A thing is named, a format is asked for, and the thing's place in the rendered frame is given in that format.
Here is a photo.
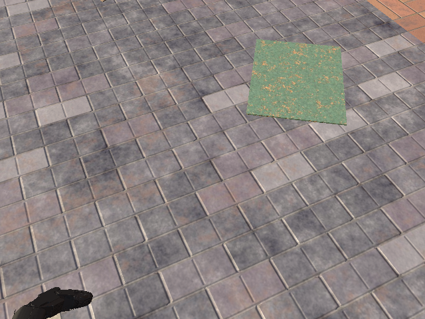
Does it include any robot left hand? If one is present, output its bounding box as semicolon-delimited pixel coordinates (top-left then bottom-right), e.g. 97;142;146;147
12;287;93;319

